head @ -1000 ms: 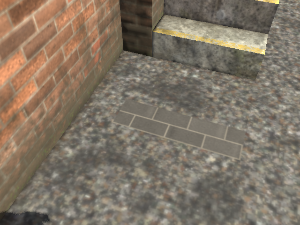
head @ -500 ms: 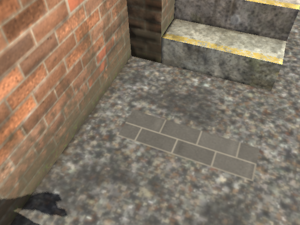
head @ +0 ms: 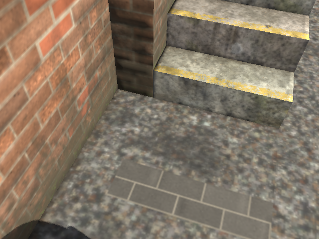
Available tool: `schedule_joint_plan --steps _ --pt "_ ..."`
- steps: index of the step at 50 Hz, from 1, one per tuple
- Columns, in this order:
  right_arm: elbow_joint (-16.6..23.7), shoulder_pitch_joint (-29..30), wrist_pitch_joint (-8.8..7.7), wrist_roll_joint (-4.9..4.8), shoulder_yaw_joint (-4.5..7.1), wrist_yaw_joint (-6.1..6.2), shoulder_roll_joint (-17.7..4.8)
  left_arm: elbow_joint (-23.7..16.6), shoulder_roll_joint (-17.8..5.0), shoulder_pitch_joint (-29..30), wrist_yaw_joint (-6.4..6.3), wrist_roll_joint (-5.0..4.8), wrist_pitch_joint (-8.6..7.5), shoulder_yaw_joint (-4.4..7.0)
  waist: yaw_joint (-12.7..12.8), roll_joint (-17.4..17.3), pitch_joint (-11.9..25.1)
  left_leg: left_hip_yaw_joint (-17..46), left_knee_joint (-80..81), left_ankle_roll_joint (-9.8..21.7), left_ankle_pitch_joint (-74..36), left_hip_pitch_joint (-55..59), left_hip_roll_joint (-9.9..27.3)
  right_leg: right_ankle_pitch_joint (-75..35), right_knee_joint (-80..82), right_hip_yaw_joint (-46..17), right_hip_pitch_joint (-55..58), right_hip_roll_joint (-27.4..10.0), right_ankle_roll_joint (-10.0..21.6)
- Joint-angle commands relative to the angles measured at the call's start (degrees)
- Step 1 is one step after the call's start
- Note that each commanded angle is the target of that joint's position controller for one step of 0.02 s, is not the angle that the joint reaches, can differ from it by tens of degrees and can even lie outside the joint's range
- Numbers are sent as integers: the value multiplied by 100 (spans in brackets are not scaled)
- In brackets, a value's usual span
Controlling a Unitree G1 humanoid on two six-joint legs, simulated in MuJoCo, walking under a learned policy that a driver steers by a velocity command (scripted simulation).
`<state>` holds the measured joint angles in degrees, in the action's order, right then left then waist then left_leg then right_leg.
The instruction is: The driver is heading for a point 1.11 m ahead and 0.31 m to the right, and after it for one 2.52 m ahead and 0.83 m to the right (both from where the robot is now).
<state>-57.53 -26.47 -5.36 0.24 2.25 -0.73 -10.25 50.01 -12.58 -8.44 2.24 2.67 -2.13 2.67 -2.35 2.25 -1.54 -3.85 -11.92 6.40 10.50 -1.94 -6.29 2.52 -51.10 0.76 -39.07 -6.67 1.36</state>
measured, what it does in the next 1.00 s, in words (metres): walks ahead: right foot, then left foot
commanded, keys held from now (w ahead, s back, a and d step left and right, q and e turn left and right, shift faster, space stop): w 0.88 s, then w+e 0.12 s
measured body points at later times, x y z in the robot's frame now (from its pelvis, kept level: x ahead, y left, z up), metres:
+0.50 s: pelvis +0.30 -0.07 +0.00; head +0.32 -0.07 +0.45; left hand +0.30 +0.19 -0.14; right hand +0.39 -0.31 -0.14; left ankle +0.33 +0.08 -0.66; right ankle +0.30 -0.12 -0.75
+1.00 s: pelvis +0.56 -0.04 +0.00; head +0.58 -0.03 +0.45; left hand +0.65 +0.21 -0.14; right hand +0.57 -0.30 -0.13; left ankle +0.56 +0.05 -0.75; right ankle +0.58 -0.18 -0.67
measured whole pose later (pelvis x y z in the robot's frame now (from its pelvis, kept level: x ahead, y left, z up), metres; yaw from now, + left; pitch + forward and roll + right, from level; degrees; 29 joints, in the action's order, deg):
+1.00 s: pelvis +0.56 -0.04 +0.00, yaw -2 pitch +0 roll +1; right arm -57.4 -18.9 -6.9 1.8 3.3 0.4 -12.0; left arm 56.3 -14.1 -11.9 1.5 1.9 -3.8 2.6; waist -0.6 2.5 -1.9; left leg -6.5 -14.6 3.3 8.1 -6.9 -1.7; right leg 13.2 -57.7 -1.8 -30.1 -2.4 4.4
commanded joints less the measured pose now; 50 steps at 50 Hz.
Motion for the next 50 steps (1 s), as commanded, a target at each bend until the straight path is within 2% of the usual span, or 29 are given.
schedule_joint_plan --steps 1,6,8,10,11,12,13,14,15,16,17,18,19,21,24,29,33,36,37,38,39,40,41,42,43,44,46,48,50 --pt "171 -355 -110 -8 75 33 -552 -402 -149 539 40 -21 -35 -2 14 -445 -424 1004 570 406 -1362 9 1621 -601 615 118 -387 80 -35" --pt "55 -723 -108 63 57 123 -583 -648 -140 1408 60 -58 -72 -41 -189 -562 -589 849 302 385 -2282 652 1704 -527 1484 343 -276 331 93" --pt "17 -735 -90 99 71 158 -646 -704 -170 1517 59 -75 -116 -36 -157 -622 -601 817 65 397 -2848 941 1810 -156 1734 394 -107 432 224" --pt "45 -501 -116 116 99 174 -770 -664 -220 1300 16 -50 -162 -22 72 -723 -394 670 -452 290 -4409 956 1863 359 2030 573 726 728 463" --pt "33 -444 -112 125 115 172 -849 -502 -350 800 -37 -44 -185 44 307 -791 -70 625 -1097 212 -5217 979 1831 582 2107 612 1409 936 592" --pt "40 -360 -87 111 126 165 -911 -175 -524 -178 -94 -29 -224 131 713 -798 461 518 -2136 133 -5364 786 1717 526 2362 626 2514 1082 752" --pt "148 -249 -93 57 98 150 -846 118 -830 -1241 -163 95 -272 247 1170 -693 1059 411 -3557 65 -4052 -290 1548 745 2356 -28 4079 451 999" --pt "342 -789 -104 -242 -37 76 -207 192 -1467 -1969 -212 275 -284 425 1059 551 2073 -2 -6069 -223 -687 -2440 711 1293 2461 -2785 6078 -1508 1809" --pt "216 -790 -111 -188 81 98 -588 253 -1240 -1817 -150 67 -213 397 974 470 2209 587 -7053 -154 1804 -3274 182 1069 3323 -4308 6059 -1817 2033" --pt "397 -140 -97 -124 134 116 -719 219 -1010 -1163 -126 -66 -216 341 730 201 1137 736 -7012 -96 1136 -3674 619 1076 3436 -3134 5158 -1428 1750" --pt "512 240 -128 -90 102 94 -647 135 -642 -688 -103 -96 -260 246 602 -31 577 696 -6638 -94 686 -3503 814 413 3626 -2390 4244 -1224 1594" --pt "498 331 -79 -27 107 78 -549 153 -427 -506 -99 -86 -304 185 400 -178 259 685 -6289 -110 547 -3199 982 -76 3778 -1872 3590 -972 1396" --pt "470 255 53 126 81 61 -408 213 -280 -410 -139 -109 -373 122 145 -109 89 674 -6026 -178 524 -2829 1068 -300 3944 -1525 3010 -779 1234" --pt "433 154 245 220 83 -7 -273 378 -310 -638 -142 -148 -532 100 5 -7 80 546 -5678 -276 454 -2516 1039 -769 4085 -1138 2712 -592 1168" --pt "594 685 373 240 115 -50 -344 557 -521 -912 -147 -183 -620 118 -37 116 -117 363 -4926 -397 -49 -2855 1114 -1063 4233 -669 2724 -382 1058" --pt "953 2094 344 142 44 -67 -297 725 -597 -1367 -192 -179 -545 78 342 185 -326 74 -2991 -544 -886 -3045 1084 -1175 4313 -432 3160 -247 863" --pt "1180 2774 339 52 -9 16 -337 974 -722 -1750 -227 -188 -582 98 548 163 -480 -10 -2158 -512 -893 -2991 953 -859 4317 -505 3673 -405 1067" --pt "1242 2747 243 104 24 42 -481 1069 -783 -1739 -281 -156 -561 126 462 84 -400 -56 -1848 -286 -365 -2831 837 -1821 3900 -523 4233 -583 1125" --pt "1193 2467 173 187 54 58 -581 1025 -867 -1555 -317 -182 -529 140 288 38 -247 -126 -1671 -175 -169 -2441 701 -2758 3465 -432 4291 -514 1005" --pt "991 1860 108 213 90 95 -610 1017 -919 -1478 -334 -182 -500 145 31 24 112 -290 -1388 -78 -114 -1651 491 -3543 2759 -282 4222 -380 902" --pt "669 839 9 280 167 167 -779 972 -876 -1468 -338 -182 -463 129 -311 -174 695 -55 -1240 122 -309 -366 644 -3516 1629 -98 3712 -118 760" --pt "520 -228 -54 428 300 230 -1251 767 -608 -1417 -317 -305 -461 30 -690 -700 1466 1523 -1017 614 591 1271 1961 -1802 -93 150 2284 258 571" --pt "414 -417 -52 446 406 159 -1636 839 -229 -2013 -250 -415 -434 -30 -408 -1678 1795 4095 -432 1461 429 2268 3249 2591 -1825 173 431 1316 396" --pt "417 147 -41 325 357 118 -1280 862 -647 -1495 -249 -261 -404 59 -248 -819 1179 3671 -296 1314 433 1690 2911 2535 -2083 -483 -38 872 504" --pt "522 614 -57 280 311 92 -975 698 -667 -1073 -191 -217 -446 60 -146 -538 711 2750 -166 1101 170 1077 2673 2005 -1761 -586 -35 610 512" --pt "447 791 -83 249 280 69 -838 629 -518 -826 -170 -212 -443 32 -52 -312 432 2272 96 924 122 598 2432 1667 -1402 -532 164 432 482" --pt "340 855 -155 195 156 119 -497 624 -361 -775 -121 -75 -271 17 140 -457 108 1538 414 613 -515 15 2185 1350 -1056 -484 495 336 338" --pt "232 690 -250 125 168 126 -613 488 -220 -657 -58 -45 -175 -6 241 -629 -37 1027 581 533 -1114 -200 2118 1061 -867 -371 470 285 291" --pt "197 651 -304 102 192 114 -732 232 -223 -209 1 -54 -146 -22 247 -653 -179 547 774 433 -1128 -373 2002 605 -377 -234 351 219 233"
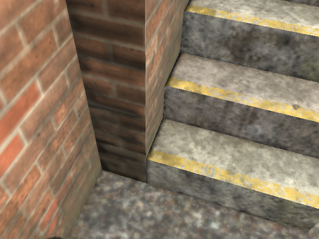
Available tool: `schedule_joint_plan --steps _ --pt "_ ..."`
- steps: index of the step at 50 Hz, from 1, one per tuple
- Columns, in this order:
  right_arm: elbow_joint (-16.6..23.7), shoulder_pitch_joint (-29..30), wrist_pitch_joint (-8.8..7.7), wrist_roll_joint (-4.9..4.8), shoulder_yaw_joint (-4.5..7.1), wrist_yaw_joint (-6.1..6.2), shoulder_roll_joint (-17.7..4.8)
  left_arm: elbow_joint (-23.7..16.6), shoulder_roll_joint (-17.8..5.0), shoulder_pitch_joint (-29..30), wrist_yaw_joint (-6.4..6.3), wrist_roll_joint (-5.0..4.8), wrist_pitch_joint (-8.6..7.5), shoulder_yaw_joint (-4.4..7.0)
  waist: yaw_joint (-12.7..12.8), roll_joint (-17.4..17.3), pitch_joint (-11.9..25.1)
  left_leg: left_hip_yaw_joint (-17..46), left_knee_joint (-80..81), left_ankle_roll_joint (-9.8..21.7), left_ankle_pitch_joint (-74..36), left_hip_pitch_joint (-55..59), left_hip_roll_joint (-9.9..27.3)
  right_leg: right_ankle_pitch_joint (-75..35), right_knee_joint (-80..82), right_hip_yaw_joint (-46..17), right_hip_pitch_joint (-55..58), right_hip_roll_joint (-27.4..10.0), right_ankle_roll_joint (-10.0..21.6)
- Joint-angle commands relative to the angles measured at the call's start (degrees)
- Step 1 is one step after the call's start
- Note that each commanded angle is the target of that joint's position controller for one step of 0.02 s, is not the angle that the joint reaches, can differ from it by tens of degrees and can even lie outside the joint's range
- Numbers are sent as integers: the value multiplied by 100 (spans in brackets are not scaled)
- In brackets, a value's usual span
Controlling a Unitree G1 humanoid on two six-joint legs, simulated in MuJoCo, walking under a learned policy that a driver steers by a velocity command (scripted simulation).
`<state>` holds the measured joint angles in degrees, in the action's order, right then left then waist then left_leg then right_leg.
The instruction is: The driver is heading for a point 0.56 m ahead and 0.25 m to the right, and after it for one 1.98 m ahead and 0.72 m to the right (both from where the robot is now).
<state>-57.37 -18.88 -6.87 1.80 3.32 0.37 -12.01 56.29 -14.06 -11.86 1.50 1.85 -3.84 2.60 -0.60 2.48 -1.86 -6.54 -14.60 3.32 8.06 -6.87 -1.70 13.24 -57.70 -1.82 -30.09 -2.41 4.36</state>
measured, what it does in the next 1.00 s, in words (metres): walks ahead, turning right: right foot, then left foot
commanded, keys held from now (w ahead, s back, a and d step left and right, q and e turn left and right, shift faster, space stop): w+e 0.74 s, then e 0.26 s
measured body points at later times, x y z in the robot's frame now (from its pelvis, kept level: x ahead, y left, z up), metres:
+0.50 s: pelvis +0.25 -0.11 +0.00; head +0.29 -0.13 +0.44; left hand +0.38 +0.15 -0.13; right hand +0.31 -0.38 -0.14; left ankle +0.29 +0.06 -0.67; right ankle +0.26 -0.15 -0.75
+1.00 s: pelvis +0.38 -0.16 -0.01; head +0.42 -0.17 +0.44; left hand +0.66 -0.05 -0.12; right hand +0.29 -0.43 -0.13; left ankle +0.47 -0.06 -0.75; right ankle +0.34 -0.27 -0.67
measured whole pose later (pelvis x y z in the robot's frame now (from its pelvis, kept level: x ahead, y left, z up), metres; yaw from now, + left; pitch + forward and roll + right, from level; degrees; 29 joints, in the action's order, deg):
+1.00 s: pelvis +0.38 -0.16 -0.01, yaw -34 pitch +2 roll +0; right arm -48.5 -14.6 -3.6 1.6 2.0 3.5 -13.7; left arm 42.9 -15.0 -5.9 1.2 1.9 0.7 2.9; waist -1.6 2.7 -2.6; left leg -6.6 -23.3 -0.4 10.5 -14.2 3.6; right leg 21.3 -62.3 -2.3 -33.7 1.6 -1.5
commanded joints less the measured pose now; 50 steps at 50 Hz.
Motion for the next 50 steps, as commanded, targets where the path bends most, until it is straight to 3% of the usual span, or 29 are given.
schedule_joint_plan --steps 1,4,9,10,12,14,15,16,17,18,19,20,23,28,29,32,33,35,36,37,38,39,40,41,42,44,45,48,50 --pt "190 -50 -174 -77 124 3 -726 -609 -83 512 135 24 12 -44 50 -755 -240 594 1195 671 -729 -102 1471 -733 555 130 -514 -213 -88" --pt "184 -123 -242 -114 147 11 -782 -964 -100 1062 226 -21 13 -76 38 -805 -338 88 1375 471 -694 -278 1352 -1504 1556 285 -88 -185 -82" --pt "150 -228 -233 -174 176 98 -881 -1199 -270 1386 240 111 50 -19 97 -771 -295 -306 857 299 -1675 510 1630 -1332 2322 437 -29 -97 96" --pt "81 -254 -194 -186 117 100 -764 -1109 -250 1254 251 106 85 -19 145 -768 -219 -359 502 260 -2387 775 1742 -1026 2434 448 -5 -56 203" --pt "121 -218 -69 -119 153 124 -1002 -1033 -352 935 235 117 98 21 237 -910 86 -501 -506 180 -3928 1136 1798 -216 2579 703 313 273 410" --pt "97 -358 70 -101 98 165 -949 -618 -506 -280 181 161 -40 134 730 -698 765 -715 -2736 26 -4015 905 1540 -352 3290 786 1734 738 786" --pt "315 -497 55 -216 11 182 -778 -489 -984 -958 39 266 -86 274 884 25 1365 -733 -4515 -98 -2263 -721 1284 448 3390 -598 3357 -258 1158" --pt "772 -305 -59 -200 3 97 -672 -582 -1592 -897 -106 119 10 449 527 1910 1690 -370 -6421 -309 2000 -3125 42 210 4041 -3521 4615 -1490 1878" --pt "723 134 -47 -49 22 76 -973 -668 -1570 -751 -152 -8 66 419 503 883 1566 726 -6700 -113 1691 -3454 372 -649 4287 -3418 4393 -1464 1702" --pt "769 370 -31 -91 -3 61 -833 -687 -1364 -520 -181 -43 61 410 371 -43 1138 795 -6412 -100 1125 -3344 638 -1586 4049 -2596 3819 -1386 1519" --pt "707 377 -21 -109 -59 82 -682 -733 -1085 -307 -193 -85 30 337 166 -454 796 809 -5788 -127 851 -2952 831 -2692 4083 -2006 3137 -1164 1264" --pt "756 492 62 -58 -77 108 -742 -733 -950 -186 -210 -141 -52 270 18 -387 565 778 -5461 -205 894 -2654 834 -3572 4100 -1685 2673 -974 1152" --pt "691 277 277 139 -127 56 -559 -730 -842 -115 -142 -131 -82 218 -196 -11 733 641 -4704 -264 823 -2072 570 -4646 3974 -1112 2189 -579 983" --pt "1013 1304 399 144 -166 -6 -558 -568 -1041 -649 -187 -206 -79 305 197 216 576 577 -3174 -504 69 -2539 467 -3046 4143 -1466 2452 -446 671" --pt "1164 1537 438 116 -220 96 -455 -660 -1059 -518 -175 -222 -50 316 199 290 450 507 -3073 -605 81 -2521 411 -3330 3969 -1469 2287 -406 622" --pt "1354 1927 420 64 -308 152 -490 -670 -1090 -595 -203 -186 24 338 313 155 434 500 -2351 -543 -158 -2243 276 -3535 3719 -1598 2150 -356 443" --pt "1242 1631 407 -21 -364 213 -367 -670 -1051 -552 -238 -139 31 355 231 408 569 487 -2455 -482 -255 -1817 170 -3555 3569 -1585 1974 -351 409" --pt "1170 1313 356 -33 -350 324 -551 -725 -1009 -368 -218 -85 19 330 76 265 601 553 -2007 -311 106 -1280 74 -4068 3142 -1756 1859 -232 389" --pt "1136 1020 309 -46 -315 361 -699 -725 -1058 -354 -229 -112 -26 337 -86 286 629 588 -1690 -241 272 -922 -3 -4313 2894 -1920 1761 -170 336" --pt "1142 687 254 -27 -238 424 -810 -732 -1075 -241 -226 -228 -77 331 -315 144 722 670 -1286 -178 26 -412 15 -4578 2439 -1968 1684 -10 273" --pt "1030 0 201 58 -165 463 -984 -813 -960 67 -238 -366 -101 305 -687 -16 894 1085 -658 12 -562 483 498 -4509 1467 -1718 1224 339 50" --pt "983 -661 158 177 -37 532 -1462 -1152 -532 328 -272 -414 -157 169 -847 -759 1239 2240 -418 414 -2558 1418 1929 -2573 -101 -1108 362 798 -161" --pt "956 -245 308 74 71 540 -1551 -1171 -466 -550 -293 -256 -60 152 -166 -2060 1726 3592 -657 1457 -4161 1916 3000 2162 -1296 -494 -723 1273 -419" --pt "1148 207 337 53 16 476 -965 -862 -711 -585 -308 2 98 181 25 -1014 1408 3334 -818 1693 -3773 1293 3069 2321 -2187 -410 -921 716 -345" --pt "1305 449 305 12 -68 446 -596 -898 -742 -241 -265 97 171 218 -64 -482 1109 2726 -665 1531 -3046 782 2630 1875 -2384 -502 -959 589 -403" --pt "1298 624 270 -81 -78 487 -562 -1199 -578 171 -191 206 294 202 78 -492 480 1822 -427 1073 -2472 -110 2162 1212 -2135 -474 -983 386 -527" --pt "1208 515 238 -32 -60 493 -678 -1369 -305 266 -118 131 367 122 60 -651 422 1509 -404 1065 -2709 -313 1957 1171 -2220 -285 -835 475 -596" --pt "1334 832 235 34 42 310 -924 -1480 -287 -259 -11 -19 457 65 341 -1015 513 437 -381 701 -3428 -822 1531 884 -626 34 130 408 -632" --pt "1443 1006 212 -85 24 243 -931 -1585 -281 -35 53 -44 564 54 250 -1402 560 47 -353 497 -3417 -898 1447 405 709 280 897 380 -613"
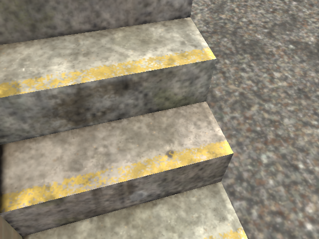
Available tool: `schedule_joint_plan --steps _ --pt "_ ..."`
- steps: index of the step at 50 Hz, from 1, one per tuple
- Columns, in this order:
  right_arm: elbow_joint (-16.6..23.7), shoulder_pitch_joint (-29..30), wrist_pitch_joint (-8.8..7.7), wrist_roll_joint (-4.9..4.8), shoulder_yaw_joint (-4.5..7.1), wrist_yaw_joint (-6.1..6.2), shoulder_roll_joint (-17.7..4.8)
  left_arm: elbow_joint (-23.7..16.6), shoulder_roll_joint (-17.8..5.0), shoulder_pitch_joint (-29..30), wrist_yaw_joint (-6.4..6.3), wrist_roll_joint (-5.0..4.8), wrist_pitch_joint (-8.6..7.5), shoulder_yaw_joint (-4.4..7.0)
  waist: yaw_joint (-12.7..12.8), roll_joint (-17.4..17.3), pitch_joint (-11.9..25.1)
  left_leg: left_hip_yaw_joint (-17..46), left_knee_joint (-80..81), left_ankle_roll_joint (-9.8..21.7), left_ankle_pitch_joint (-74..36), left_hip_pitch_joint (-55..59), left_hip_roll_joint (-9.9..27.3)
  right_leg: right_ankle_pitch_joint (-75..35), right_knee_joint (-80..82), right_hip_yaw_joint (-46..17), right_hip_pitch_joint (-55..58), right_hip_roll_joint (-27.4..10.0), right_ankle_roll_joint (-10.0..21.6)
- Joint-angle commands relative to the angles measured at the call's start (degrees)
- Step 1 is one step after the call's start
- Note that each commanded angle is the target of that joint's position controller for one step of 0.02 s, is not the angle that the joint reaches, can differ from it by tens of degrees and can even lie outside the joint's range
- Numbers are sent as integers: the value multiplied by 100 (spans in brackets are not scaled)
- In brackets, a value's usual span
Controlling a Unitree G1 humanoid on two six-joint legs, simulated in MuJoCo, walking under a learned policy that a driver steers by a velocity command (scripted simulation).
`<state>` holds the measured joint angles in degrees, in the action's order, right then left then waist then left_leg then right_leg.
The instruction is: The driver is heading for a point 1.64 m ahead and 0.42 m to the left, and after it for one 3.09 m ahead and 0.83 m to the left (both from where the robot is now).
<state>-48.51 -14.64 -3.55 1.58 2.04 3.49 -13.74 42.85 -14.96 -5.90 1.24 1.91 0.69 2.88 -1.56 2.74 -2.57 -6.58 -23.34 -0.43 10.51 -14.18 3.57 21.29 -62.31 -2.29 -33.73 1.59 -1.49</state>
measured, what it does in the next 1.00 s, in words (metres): steps to the right: right foot, then left foot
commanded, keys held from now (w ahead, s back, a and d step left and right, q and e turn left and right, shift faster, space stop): e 0.22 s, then q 0.78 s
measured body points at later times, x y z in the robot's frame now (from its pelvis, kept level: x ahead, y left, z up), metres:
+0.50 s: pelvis +0.01 -0.04 -0.01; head +0.02 -0.03 +0.44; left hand +0.17 +0.18 -0.14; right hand +0.04 -0.29 -0.14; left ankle -0.01 +0.06 -0.74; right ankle +0.05 -0.12 -0.74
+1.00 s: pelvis -0.05 -0.09 +0.00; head -0.01 -0.10 +0.45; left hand +0.03 +0.20 -0.10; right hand +0.10 -0.34 -0.13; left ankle -0.11 +0.02 -0.66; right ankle -0.04 -0.16 -0.74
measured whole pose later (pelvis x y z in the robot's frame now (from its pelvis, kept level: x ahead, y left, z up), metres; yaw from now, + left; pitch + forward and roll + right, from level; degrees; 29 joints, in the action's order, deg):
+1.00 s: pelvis -0.05 -0.09 +0.00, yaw +11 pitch +0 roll +0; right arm -43.2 -11.8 4.5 0.9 4.6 -0.1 -17.2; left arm 43.1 -14.1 -9.9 -2.7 2.0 0.9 1.2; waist -0.2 -2.3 -4.3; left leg 1.3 -62.7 -4.7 24.8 -25.4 -1.7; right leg 12.4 -23.0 5.5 -10.8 1.3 4.1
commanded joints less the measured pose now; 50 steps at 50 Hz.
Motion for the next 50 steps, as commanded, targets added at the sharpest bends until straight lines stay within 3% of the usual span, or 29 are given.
schedule_joint_plan --steps 1,4,5,6,7,8,9,10,11,13,16,19,21,23,24,25,26,28,29,31,34,37,38,39,40,41,43,46,50 --pt "529 450 -92 -75 212 -80 -917 -362 -196 -481 74 -65 129 32 253 -1508 671 30 495 839 -3481 3 983 -460 1587 452 1363 -24 -6" --pt "589 268 79 -159 289 -142 -947 -326 -208 -729 3 -38 100 48 343 -1261 918 -139 -423 596 -1855 58 1059 -1178 2911 873 2240 120 142" --pt "608 130 151 -116 274 -168 -831 -253 -342 -878 6 -16 52 95 346 -838 870 -311 -1055 400 -755 -248 844 -1276 3477 712 2617 220 211" --pt "618 -83 253 -5 264 -240 -707 -272 -553 -952 8 53 -6 134 369 138 675 -589 -2387 154 1141 -1174 453 -1991 4018 -136 3105 -184 327" --pt "947 -364 381 37 114 -262 -209 -557 -1259 -1206 -17 56 -57 231 162 1643 934 -542 -4514 -214 2940 -2496 -175 -4671 3679 -2372 3533 -1882 924" --pt "917 -509 418 -119 66 -120 -185 -715 -1498 -1262 -129 8 35 370 612 1413 1883 564 -5592 -262 2676 -1690 -252 -4251 4487 -2953 2748 -2425 1985" --pt "950 -176 457 -157 112 -40 -394 -652 -1336 -772 -204 64 103 329 389 681 1006 759 -6172 -308 2002 -1784 -128 -2877 4572 -2526 1863 -1995 2012" --pt "1009 47 426 -106 137 -37 -486 -634 -996 -272 -271 89 158 201 123 270 403 834 -6049 -276 1509 -1819 -33 -2394 4465 -1941 1322 -1549 1746" --pt "1006 141 412 -64 151 -28 -609 -604 -795 -139 -289 124 172 108 28 125 231 820 -5662 -258 1358 -1885 -3 -2523 4353 -1709 1340 -1228 1499" --pt "834 -256 488 -52 118 -52 -578 -575 -430 -189 -338 82 115 -49 -24 251 510 661 -5214 -220 1236 -1335 -148 -3523 4262 -1162 1546 -1052 1374" --pt "783 -285 500 -216 -25 -65 -324 -230 -367 -474 -386 92 -9 -117 22 340 658 710 -3149 -133 1642 -701 -233 -4075 4242 -868 2248 -1009 1189" --pt "597 -301 531 -324 -114 -39 -271 2 -230 -711 -426 132 26 -183 284 615 790 643 -1725 -72 1875 183 -389 -3046 4398 -943 2458 -1132 1157" --pt "460 -429 512 -291 -121 -31 -308 10 -331 -534 -457 48 85 -151 186 500 644 545 -940 45 1349 548 -419 -2010 4328 -971 2236 -1053 1077" --pt "387 -516 413 -121 -138 -81 -364 -18 -533 -489 -452 -31 106 -53 143 -147 299 905 -47 254 277 773 -218 -981 4046 -1028 1735 -854 707" --pt "473 -430 345 -2 -73 -115 -698 -92 -487 -609 -432 -44 114 -35 302 -805 260 1881 143 514 -149 547 388 -324 3579 -741 1488 -436 464" --pt "532 -204 295 -13 -28 -156 -749 -127 -491 -320 -409 -7 179 -11 310 -1694 -279 2845 603 970 -529 -562 1048 -150 2937 11 1597 138 274" --pt "711 85 232 -37 -18 -190 -691 -103 -477 -280 -412 -3 194 -2 300 -1713 -254 3189 811 1333 -1124 -898 1367 28 2032 160 1862 254 149" --pt "710 178 181 -19 109 -192 -894 -131 -425 -148 -325 -104 112 -11 211 -1192 -90 2939 723 1498 -1697 -400 1176 254 1407 81 1454 289 58" --pt "604 -48 175 -36 171 -170 -1003 -215 -431 -119 -327 -74 82 13 185 -1107 -83 2865 524 1513 -2500 -26 1080 417 1231 17 1161 298 40" --pt "521 -206 185 -37 245 -186 -961 -211 -269 -200 -306 -72 74 -21 135 -1021 200 2507 140 1379 -3254 740 757 471 1553 81 911 335 7" --pt "484 -238 234 -82 325 -209 -958 -268 -262 -179 -370 -182 74 -18 -8 -1169 443 2605 -73 1173 -3355 1133 568 364 2383 166 1110 431 2" --pt "647 239 327 -138 375 -213 -914 -190 -261 -573 -393 -172 45 1 260 -1194 627 2635 -268 714 -2503 553 288 -815 3919 260 2302 422 175" --pt "702 223 337 -159 345 -209 -799 -158 -468 -678 -422 -115 9 63 250 -984 708 2602 -397 461 -1513 -104 152 -1114 4233 -11 3031 74 307" --pt "794 149 389 -199 266 -188 -544 -166 -834 -848 -465 -12 -28 117 260 -225 663 2270 -1166 213 64 -939 -220 -1576 4685 -948 3548 -994 610" --pt "984 -81 383 -228 218 -136 -381 -220 -1401 -698 -451 -25 44 223 147 1134 572 1139 -2258 -62 2184 -1611 -1104 -3326 4780 -1979 3227 -2268 1420" --pt "909 44 437 -72 323 -89 -841 -202 -1025 -794 -415 -65 55 162 248 578 553 1010 -3694 -179 2516 -1326 -702 -4075 4678 -1874 2667 -2504 1920" --pt "644 -230 601 -13 428 -127 -952 -361 -549 -76 -413 -26 18 -5 -144 -56 178 1080 -4531 -218 1831 -1191 -546 -3585 4654 -945 2112 -1775 1613" --pt "731 -30 730 -38 359 -367 -764 -353 -641 -76 -424 31 6 -20 3 305 142 851 -4366 -387 1349 -1469 -539 -3312 4552 -225 2544 -1241 1348" --pt "962 338 802 -86 322 -397 -720 -251 -823 -494 -408 12 -103 79 214 432 361 668 -3707 -475 1613 -1402 -468 -3594 4300 -222 3111 -1611 1516"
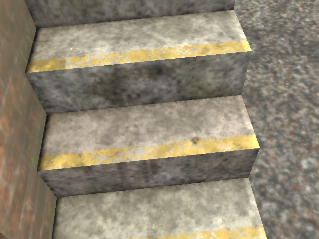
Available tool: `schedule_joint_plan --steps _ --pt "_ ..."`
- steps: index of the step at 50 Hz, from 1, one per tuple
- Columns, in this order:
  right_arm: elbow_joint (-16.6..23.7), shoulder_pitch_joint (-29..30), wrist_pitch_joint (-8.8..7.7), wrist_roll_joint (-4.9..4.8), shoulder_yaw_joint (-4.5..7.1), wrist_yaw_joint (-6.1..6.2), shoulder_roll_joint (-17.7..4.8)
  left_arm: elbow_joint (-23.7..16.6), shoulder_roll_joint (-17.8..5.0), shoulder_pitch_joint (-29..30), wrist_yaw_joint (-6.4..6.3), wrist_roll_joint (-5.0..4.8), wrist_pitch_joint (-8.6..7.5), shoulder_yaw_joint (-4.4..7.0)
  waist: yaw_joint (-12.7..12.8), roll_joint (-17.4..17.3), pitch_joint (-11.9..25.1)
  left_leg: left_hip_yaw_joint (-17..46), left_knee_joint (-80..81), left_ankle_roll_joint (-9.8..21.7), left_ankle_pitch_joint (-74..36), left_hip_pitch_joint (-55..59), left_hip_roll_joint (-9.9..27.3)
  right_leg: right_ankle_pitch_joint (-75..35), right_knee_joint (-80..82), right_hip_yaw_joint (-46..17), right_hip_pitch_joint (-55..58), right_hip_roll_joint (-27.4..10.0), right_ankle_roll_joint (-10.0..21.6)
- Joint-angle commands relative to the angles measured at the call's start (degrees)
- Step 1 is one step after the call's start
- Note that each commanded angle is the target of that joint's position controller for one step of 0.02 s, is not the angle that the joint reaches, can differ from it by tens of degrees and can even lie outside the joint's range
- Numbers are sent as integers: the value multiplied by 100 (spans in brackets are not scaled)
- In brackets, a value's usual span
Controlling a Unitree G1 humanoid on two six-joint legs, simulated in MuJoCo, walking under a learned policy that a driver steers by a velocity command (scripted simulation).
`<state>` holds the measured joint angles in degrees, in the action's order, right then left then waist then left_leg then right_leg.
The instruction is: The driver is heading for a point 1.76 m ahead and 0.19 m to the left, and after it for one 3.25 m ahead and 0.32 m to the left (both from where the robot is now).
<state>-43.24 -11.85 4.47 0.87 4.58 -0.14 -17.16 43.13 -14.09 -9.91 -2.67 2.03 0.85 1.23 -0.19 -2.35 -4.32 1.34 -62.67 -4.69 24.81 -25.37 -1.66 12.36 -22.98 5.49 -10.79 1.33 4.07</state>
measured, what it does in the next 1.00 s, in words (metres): steps on the spot: left foot, then right foot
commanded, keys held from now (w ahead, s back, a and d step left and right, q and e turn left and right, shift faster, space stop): q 0.14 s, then w+q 0.12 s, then w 0.74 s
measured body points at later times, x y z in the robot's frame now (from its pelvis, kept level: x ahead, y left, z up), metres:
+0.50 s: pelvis -0.02 +0.03 +0.00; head -0.01 +0.06 +0.45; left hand +0.06 +0.32 -0.12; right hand +0.12 -0.21 -0.10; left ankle -0.08 +0.10 -0.74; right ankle +0.07 -0.09 -0.71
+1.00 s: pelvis +0.09 +0.03 +0.00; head +0.09 +0.04 +0.45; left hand +0.13 +0.29 -0.13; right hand +0.28 -0.15 -0.12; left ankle +0.09 +0.13 -0.75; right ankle +0.09 -0.06 -0.74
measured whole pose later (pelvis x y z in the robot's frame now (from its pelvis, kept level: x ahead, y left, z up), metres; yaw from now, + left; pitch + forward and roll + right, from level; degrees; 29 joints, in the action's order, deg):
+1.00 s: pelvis +0.09 +0.03 +0.00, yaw +14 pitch +1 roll -1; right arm -46.3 -8.7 -3.3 2.4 -0.9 3.0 -9.8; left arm 49.5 -12.0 -12.8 -0.9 -0.2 -4.4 0.6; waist 0.2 0.0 -0.1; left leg -3.1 -25.3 2.4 11.0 -15.0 0.4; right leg 14.5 -23.9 2.3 -9.9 2.9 2.8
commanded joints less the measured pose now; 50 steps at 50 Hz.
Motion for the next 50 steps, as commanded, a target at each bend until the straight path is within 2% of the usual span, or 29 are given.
schedule_joint_plan --steps 1,4,7,9,10,11,12,13,14,15,17,19,21,25,30,31,32,33,34,35,36,37,38,41,45,47,48,49,50 --pt "474 114 9 -22 49 -44 -348 -260 -935 -131 -3 9 -137 259 116 945 561 -164 506 -7 283 -192 94 -2644 331 -990 872 -1651 970" --pt "593 212 29 -68 -7 -76 -253 -235 -1011 -114 75 10 -161 304 182 1071 607 -357 1361 169 421 263 129 -2325 254 -918 807 -1761 934" --pt "647 77 50 -63 -68 -14 -148 -306 -1090 42 136 11 -107 372 135 1247 782 -579 2190 358 621 769 42 -2121 74 -824 717 -1801 853" --pt "571 -219 -20 -22 -84 -30 -162 -417 -1151 269 123 -10 -74 391 -97 1067 860 -783 3433 585 -234 1622 -71 -848 -63 -589 143 -1671 555" --pt "468 -458 -78 33 -65 -24 -268 -404 -1110 181 116 -10 -62 384 -208 708 801 -508 4196 714 -686 2271 -45 41 -380 -352 -483 -1449 221" --pt "456 -609 -163 119 -30 15 -489 -478 -713 221 143 37 -62 276 -291 -445 610 1037 5028 959 -383 2829 977 1232 -1537 168 -1618 -929 -214" --pt "560 -806 -253 118 220 -25 -1400 -875 -536 644 82 146 -69 182 -384 -1319 178 3237 5271 1839 -536 2360 2279 2183 -2564 -45 -2945 42 -536" --pt "448 -908 -273 140 262 21 -1219 -902 -814 828 128 223 -85 240 -487 -739 86 3049 5357 2261 -604 2058 2304 1940 -3420 -741 -2751 -239 -556" --pt "489 -470 -292 94 167 39 -882 -731 -908 537 227 109 -116 276 -158 -523 -16 2456 5469 2167 131 1891 1944 1312 -3509 -817 -2694 -386 -548" --pt "539 -80 -312 51 89 39 -631 -577 -936 364 303 37 -170 289 73 -503 -156 1992 5575 1890 145 1755 1511 814 -3326 -787 -2557 -412 -536" --pt "518 -8 -467 40 -8 66 -311 -349 -899 223 391 126 -210 291 62 -385 35 1388 5449 1711 -1296 2096 1105 297 -3221 -605 -2330 -296 -524" --pt "346 -329 -598 48 -4 82 -290 -294 -648 281 365 131 -215 212 -43 -28 247 1155 5295 1704 -2288 2414 1138 79 -2833 -552 -2291 -289 -553" --pt "206 -582 -710 1 -14 94 -288 -341 -500 490 324 143 -210 154 -145 -137 250 1079 5226 1715 -2578 2591 1168 -88 -2364 -513 -2307 -320 -587" --pt "94 -692 -823 17 -4 105 -333 -351 -454 706 300 106 -267 108 -255 -376 225 1103 5292 1671 -2012 2217 1211 -83 -1450 -462 -1793 -280 -526" --pt "66 -449 -893 -44 -49 86 -301 -312 -392 585 206 73 -411 87 -69 -360 331 1222 4778 1539 -2631 1859 1268 112 -351 -281 -777 -96 -306" --pt "32 -440 -908 -80 -60 94 -274 -185 -382 206 163 116 -455 93 83 -253 542 1119 4502 1467 -2514 1677 1166 -107 -42 -277 -174 -68 -218" --pt "53 -322 -929 -47 -148 95 -65 -46 -449 -145 118 153 -524 116 264 -59 750 1000 3982 1334 -2671 1357 936 -267 126 -558 551 -251 -115" --pt "213 -91 -974 -77 -258 80 175 -47 -723 -322 88 160 -590 171 430 320 1017 774 3321 1090 -2560 798 603 -525 254 -1261 1233 -861 111" --pt "377 -63 -947 -25 -322 135 339 70 -1192 -607 103 -3 -550 346 394 1293 1199 138 2500 827 -1073 0 -80 -45 794 -2475 1627 -1548 689" --pt "368 6 -851 63 -287 235 67 198 -1094 -840 143 -30 -509 339 470 1275 944 -27 1766 842 136 -529 -136 29 1280 -3269 1536 -2151 1026" --pt "284 -53 -800 123 -261 278 -18 235 -868 -867 170 14 -516 288 349 888 600 113 1126 904 312 -692 47 -26 1394 -3236 1242 -2234 1122" --pt "159 -181 -783 132 -265 267 17 196 -643 -620 177 31 -517 229 178 615 524 177 849 927 105 -648 210 -57 1440 -2847 987 -2033 1038" --pt "109 -229 -769 91 -288 254 88 136 -484 -349 158 -8 -563 168 17 652 388 102 948 877 -122 -481 356 -321 1513 -2358 691 -1791 889" --pt "3 -254 -753 138 -365 217 294 88 -441 165 195 -55 -671 124 -228 792 616 -324 1891 727 -537 645 191 -1638 1283 -1149 -97 -1085 617" --pt "67 262 -765 90 -463 278 453 210 -522 28 191 -153 -699 131 -67 971 889 -580 3315 636 -1019 988 129 -2209 876 -1217 327 -1196 700" --pt "-8 232 -822 111 -504 303 513 183 -403 165 160 -271 -660 68 -197 808 1076 -602 3929 684 -1684 1780 127 -2150 616 -1225 91 -1105 531" --pt "-73 33 -818 148 -489 344 458 213 -391 147 146 -268 -642 55 -286 867 1152 -527 3849 718 -1505 2117 214 -1958 357 -1135 -96 -993 482" --pt "-212 -348 -851 197 -504 352 434 189 -225 215 153 -255 -611 8 -361 549 1089 -173 3971 815 -1682 2489 444 -2178 -125 -933 -474 -895 391" --pt "-244 -505 -864 206 -423 386 26 72 13 174 196 -258 -594 -69 -261 -274 951 801 4388 1035 -1613 2618 1073 -1414 -716 -690 -1015 -513 156"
